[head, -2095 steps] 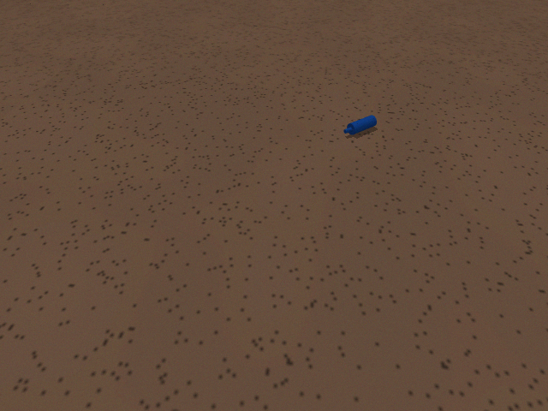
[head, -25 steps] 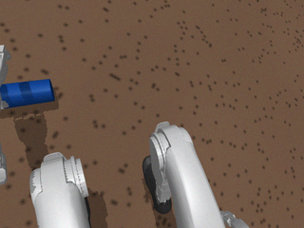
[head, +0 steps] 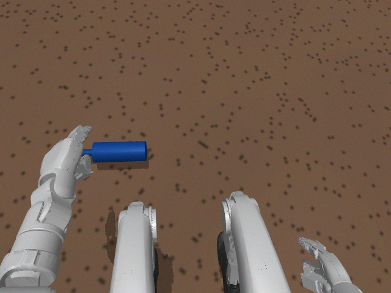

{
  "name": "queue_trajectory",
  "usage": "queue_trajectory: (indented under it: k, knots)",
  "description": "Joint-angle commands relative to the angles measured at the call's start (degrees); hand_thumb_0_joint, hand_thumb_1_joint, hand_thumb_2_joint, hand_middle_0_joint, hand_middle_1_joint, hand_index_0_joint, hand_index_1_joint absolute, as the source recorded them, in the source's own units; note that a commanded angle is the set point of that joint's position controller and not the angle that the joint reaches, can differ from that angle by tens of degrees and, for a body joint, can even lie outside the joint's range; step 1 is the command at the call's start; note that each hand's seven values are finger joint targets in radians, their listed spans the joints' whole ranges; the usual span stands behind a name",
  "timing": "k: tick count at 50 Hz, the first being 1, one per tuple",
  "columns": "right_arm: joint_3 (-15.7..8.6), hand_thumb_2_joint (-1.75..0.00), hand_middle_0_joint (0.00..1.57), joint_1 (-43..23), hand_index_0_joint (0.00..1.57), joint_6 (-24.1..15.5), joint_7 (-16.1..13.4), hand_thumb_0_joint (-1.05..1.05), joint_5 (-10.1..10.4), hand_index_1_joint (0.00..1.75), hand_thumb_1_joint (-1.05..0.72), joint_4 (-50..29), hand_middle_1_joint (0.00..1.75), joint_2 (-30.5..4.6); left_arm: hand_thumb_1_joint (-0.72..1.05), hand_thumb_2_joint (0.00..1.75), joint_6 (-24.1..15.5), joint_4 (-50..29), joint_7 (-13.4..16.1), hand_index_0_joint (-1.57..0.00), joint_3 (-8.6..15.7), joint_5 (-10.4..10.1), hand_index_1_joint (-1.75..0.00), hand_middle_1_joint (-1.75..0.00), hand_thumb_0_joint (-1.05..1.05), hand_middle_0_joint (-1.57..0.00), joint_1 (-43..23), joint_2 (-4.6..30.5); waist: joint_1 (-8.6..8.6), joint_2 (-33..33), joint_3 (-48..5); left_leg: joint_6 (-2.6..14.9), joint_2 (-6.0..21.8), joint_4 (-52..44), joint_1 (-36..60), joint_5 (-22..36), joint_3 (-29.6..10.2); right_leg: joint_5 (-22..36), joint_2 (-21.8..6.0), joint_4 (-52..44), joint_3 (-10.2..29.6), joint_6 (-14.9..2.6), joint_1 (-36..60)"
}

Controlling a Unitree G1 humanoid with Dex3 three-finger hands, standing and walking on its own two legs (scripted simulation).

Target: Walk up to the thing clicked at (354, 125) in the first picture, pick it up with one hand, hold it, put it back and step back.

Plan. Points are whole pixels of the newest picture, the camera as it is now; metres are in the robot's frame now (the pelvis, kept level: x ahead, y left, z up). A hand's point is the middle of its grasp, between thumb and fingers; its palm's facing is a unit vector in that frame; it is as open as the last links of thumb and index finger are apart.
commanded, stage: home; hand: left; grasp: from above
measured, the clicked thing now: (114, 151) +0.53 +0.24 -0.43
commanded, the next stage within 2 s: none
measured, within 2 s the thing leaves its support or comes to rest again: neither
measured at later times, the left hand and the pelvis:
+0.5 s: hand (54, 212) +0.27 +0.19 +0.09, palm faces +0.06 -0.96 -0.28, open 7.4 cm; pelvis +0.04 -0.01 +0.17, yaw +3 degrees
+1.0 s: hand out of the picture +0.23 +0.19 +0.20, palm faces +0.13 -0.97 -0.20, open 7.4 cm; pelvis +0.08 +0.00 +0.24, yaw +4 degrees
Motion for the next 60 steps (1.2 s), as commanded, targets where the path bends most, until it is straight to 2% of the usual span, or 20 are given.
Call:
queue_trajectory:
  k: [1, 2, 4, 6, 9, 13, 16, 21, 23, 24, 28, 30, 32, 37, 41, 43, 45, 46, 55, 60]
  knots:
    - [-3.1, -0.9, 0.2, 3.52, 0.2, -2.52, -2.75, 0.0, 1.16, 0.3, -0.9, -5.61, 0.3, -7.93, 0.9, 0.9, 0.92, -17.22, 2.57, -0.2, 3.29, -6.09, -0.3, -0.3, 0.0, -0.2, -8.14, 7.18, -0.69, 7.14, -29.52, 1.94, 0.1, -23.23, 29.55, 0.97, 1.01, 4.04, 1.66, -16.96, -3.17, -4.76, 22.04]
    - [-3.13, -0.9, 0.2, 2.94, 0.2, -3.07, -3.34, 0.0, 1.2, 0.3, -0.9, -5.72, 0.3, -7.71, 0.9, 0.9, 1.67, -17.9, 2.48, -0.2, 2.38, -7.77, -0.3, -0.3, 0.0, -0.2, -6.28, 4.89, -1.21, 6.24, -28.74, 1.89, 0.13, -24.52, 30.82, 0.74, 0.99, 3.83, 1.53, -18.47, -2.93, -4.68, 22.8]
    - [-3.0, -0.9, 0.2, 1.67, 0.2, -4.03, -4.58, 0.0, 1.54, 0.3, -0.9, -6.46, 0.3, -7.36, 0.9, 0.9, 3.53, -21.4, 2.5, -0.2, 2.95, -10.88, -0.3, -0.3, 0.0, -0.2, -2.85, 5.18, -0.36, 5.79, -29.49, 1.95, 0.11, -26.46, 34.14, 1.07, 1.9, 3.55, 1.64, -21.95, -2.3, -4.63, 26.86]
    - [-2.48, -0.9, 0.2, 0.33, 0.2, -4.87, -5.64, 0.0, 1.81, 0.3, -0.9, -7.16, 0.3, -6.76, 0.9, 0.9, 5.25, -24.25, 2.4, -0.2, 2.19, -14.53, -0.3, -0.3, 0.0, -0.2, 1.36, 3.38, -0.64, 4.56, -29.31, 2.05, 0.05, -28.2, 36.27, 2.87, 2.19, 4.76, 1.58, -24.51, -1.89, -4.34, 30.65]
    - [-1.38, -0.9, 0.2, -1.59, 0.2, -6.06, -7.26, 0.0, 2.13, 0.3, -0.9, -7.93, 0.3, -5.62, 0.9, 0.9, 7.73, -25.98, 2.73, -0.2, 2.76, -20.06, -0.3, -0.3, 0.0, -0.2, 7.34, 2.45, -0.66, 2.25, -23.51, 2.34, 0.16, -32.64, 37.98, -0.25, 1.57, 1.92, 1.55, -29.39, -1.36, -3.98, 34.06]
    - [-0.5, -0.9, 0.2, -2.22, 0.2, -7.96, -9.02, 0.0, 2.24, 0.3, -0.9, -9.39, 0.3, -4.17, 0.9, 0.9, 9.73, -32.66, 3.07, -0.2, 2.66, -26.19, -0.3, -0.3, 0.0, -0.2, 13.0, 0.9, -0.54, 2.34, -22.42, 2.48, 0.16, -36.9, 43.53, 1.68, 2.44, 3.22, 1.67, -35.18, -0.42, -3.83, 41.41]
    - [0.37, -0.9, 0.2, -0.93, 0.2, -8.95, -10.27, 0.0, 2.45, 0.3, -0.9, -9.5, 0.3, -3.37, 0.9, 0.9, 11.51, -34.15, 3.38, -0.2, 3.1, -29.09, -0.3, -0.3, 0.0, -0.2, 19.33, -0.69, -0.09, 2.23, -20.96, 2.15, 0.43, -40.72, 49.1, 7.45, 1.89, 8.06, 1.62, -38.33, -0.67, -3.89, 46.52]
    - [1.56, -0.9, 0.2, 1.08, 0.2, -10.28, -12.46, 0.0, 2.55, 0.3, -0.9, -10.17, 0.3, -2.18, 0.9, 0.9, 14.67, -38.14, 3.26, -0.2, 3.91, -33.05, -0.3, -0.3, 0.0, -0.2, 26.61, -3.99, 0.47, 2.5, -16.91, 1.58, 0.89, -48.06, 56.68, 11.77, 0.97, 11.58, 1.74, -44.53, -1.17, -3.88, 52.93]
    - [1.8, -0.9, 0.2, 2.14, 0.2, -11.07, -13.39, 0.0, 2.52, 0.3, -0.9, -10.62, 0.3, -2.0, 0.9, 0.9, 15.77, -39.86, 3.16, -0.2, 5.21, -34.54, -0.3, -0.3, 0.0, -0.2, 30.53, -4.21, 1.13, 2.65, -16.33, 1.44, 0.87, -50.46, 60.11, 14.72, 1.14, 13.98, 1.87, -46.92, -1.51, -3.77, 56.8]
    - [2.02, -0.9, 0.2, 2.53, 0.2, -11.43, -13.8, 0.0, 2.46, 0.3, -0.9, -10.59, 0.3, -1.75, 0.9, 0.9, 16.26, -40.53, 3.0, -0.2, 4.73, -35.08, -0.3, -0.3, 0.0, -0.2, 32.69, -4.99, 1.14, 2.68, -15.63, 1.32, 0.88, -51.5, 61.61, 16.53, 1.39, 15.4, 1.92, -48.01, -1.67, -3.72, 58.37]
    - [2.24, -0.9, 0.2, 4.21, 0.2, -12.71, -15.07, 0.0, 2.28, 0.3, -0.9, -12.07, 0.3, -1.53, 0.9, 0.9, 17.82, -44.96, 2.5, -0.2, 5.32, -36.72, -0.3, -0.3, 0.0, -0.2, 40.58, -6.11, 2.33, 2.09, -12.6, 1.27, 0.57, -56.44, 66.56, 19.55, 1.89, 17.95, 2.22, -53.32, -2.36, -3.51, 64.51]
    - [2.19, -0.9, 0.2, 4.83, 0.2, -13.27, -15.54, 0.0, 2.1, 0.3, -0.9, -12.41, 0.3, -1.13, 0.9, 0.9, 18.26, -47.49, 2.09, -0.2, 4.24, -37.11, -0.3, -0.3, 0.0, -0.2, 43.24, -7.28, 1.81, 2.81, -10.11, 1.1, 0.65, -58.78, 68.65, 20.73, 2.16, 18.92, 2.4, -55.89, -2.46, -3.42, 66.42]
    - [2.14, -0.9, 0.2, 5.1, 0.2, -14.02, -15.99, 0.0, 1.99, 0.3, -0.9, -13.02, 0.3, -1.13, 0.9, 0.9, 18.69, -50.2, 1.82, -0.2, 5.05, -37.26, -0.3, -0.3, 0.0, -0.2, 46.0, -6.83, 2.53, 2.68, -9.03, 1.03, 0.65, -60.77, 70.32, 20.96, 2.18, 18.95, 2.52, -57.61, -2.8, -3.4, 68.33]
    - [1.82, -0.9, 0.2, 5.56, 0.2, -15.56, -16.64, 0.0, 1.57, 0.3, -0.9, -13.7, 0.3, -0.95, 0.9, 0.9, 19.38, -53.06, 0.65, -0.2, 4.05, -37.26, -0.3, -0.3, 0.0, -0.2, 51.41, -7.69, 1.9, -0.02, -5.67, 1.67, 0.05, -61.97, 72.09, 23.82, 3.19, 21.36, 2.73, -61.2, -3.14, -3.11, 71.61]
    - [1.48, -0.9, 0.2, 4.78, 0.2, -16.78, -16.78, 0.0, 1.29, 0.3, -0.9, -13.74, 0.3, -1.49, 0.9, 0.9, 19.43, -53.95, -0.52, -0.2, 3.74, -36.88, -0.3, -0.3, 0.0, -0.2, 52.06, -7.53, 2.28, -1.29, -1.03, 1.76, 0.26, -64.65, 72.01, 19.97, 2.98, 17.37, 2.9, -62.83, -4.01, -2.89, 70.81]
    - [1.37, -0.9, 0.2, 4.58, 0.2, -17.4, -16.8, 0.0, 1.13, 0.3, -0.9, -13.67, 0.3, -1.63, 0.9, 0.9, 19.47, -54.07, -0.95, -0.2, 4.01, -36.81, -0.3, -0.3, 0.0, -0.2, 52.18, -7.34, 2.08, -0.59, -1.15, 1.77, 0.07, -64.92, 72.69, 19.21, 3.37, 16.66, 2.8, -63.25, -3.91, -2.83, 70.99]
    - [1.15, -0.9, 0.2, 4.96, 0.2, -17.91, -16.73, 0.0, 1.05, 0.3, -0.9, -13.09, 0.3, -1.89, 0.9, 0.9, 19.19, -53.59, -1.42, -0.2, 3.2, -36.56, -0.3, -0.3, 0.0, -0.2, 51.15, -7.71, 1.56, -0.4, -1.37, 1.59, 0.24, -64.88, 73.69, 20.97, 3.37, 17.9, 2.81, -62.69, -4.0, -2.97, 70.59]
    - [1.06, -0.9, 0.2, 4.66, 0.2, -18.11, -16.7, 0.0, 0.91, 0.3, -0.9, -12.98, 0.3, -2.0, 0.9, 0.9, 18.95, -53.58, -1.5, -0.2, 4.06, -36.5, -0.3, -0.3, 0.0, -0.2, 50.61, -7.04, 2.18, -0.37, -0.52, 1.62, 0.2, -64.79, 72.99, 20.72, 3.22, 17.81, 2.79, -62.79, -4.09, -2.81, 70.71]
    - [1.03, -0.9, 0.2, 4.1, 0.2, -18.7, -16.31, 0.0, 0.65, 0.3, -0.9, -12.34, 0.3, -2.16, 0.9, 0.9, 18.26, -54.52, -1.49, -0.2, 4.39, -35.9, -0.3, -0.3, 0.0, -0.2, 50.81, -6.21, 2.88, 1.04, -2.56, 1.5, -0.11, -64.8, 74.67, 22.55, 3.46, 19.83, 2.54, -62.64, -3.62, -2.85, 72.84]
    - [0.96, -0.9, 0.2, 4.36, 0.2, -18.43, -16.19, 0.0, 0.59, 0.3, -0.9, -11.97, 0.3, -2.18, 0.9, 0.9, 18.24, -53.75, -1.34, -0.2, 3.83, -36.03, -0.3, -0.3, 0.0, -0.2, 52.35, -6.89, 3.08, 0.97, -4.07, 1.03, 0.32, -64.49, 75.59, 27.32, 2.76, 22.82, 2.82, -61.45, -4.07, -3.12, 73.54]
